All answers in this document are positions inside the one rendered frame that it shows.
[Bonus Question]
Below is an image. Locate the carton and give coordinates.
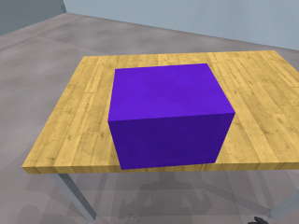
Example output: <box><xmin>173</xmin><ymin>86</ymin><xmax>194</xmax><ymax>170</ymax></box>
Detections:
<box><xmin>107</xmin><ymin>63</ymin><xmax>235</xmax><ymax>170</ymax></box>

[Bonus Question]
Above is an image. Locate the table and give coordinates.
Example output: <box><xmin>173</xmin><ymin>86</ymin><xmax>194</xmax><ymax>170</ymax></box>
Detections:
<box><xmin>22</xmin><ymin>50</ymin><xmax>299</xmax><ymax>221</ymax></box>

